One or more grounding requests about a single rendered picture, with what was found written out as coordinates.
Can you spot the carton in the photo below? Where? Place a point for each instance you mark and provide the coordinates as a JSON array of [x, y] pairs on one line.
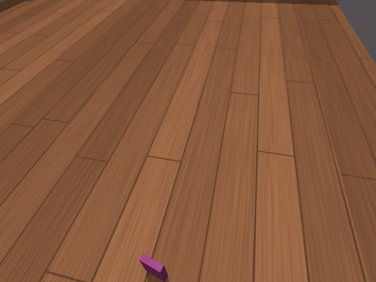
[[153, 267]]

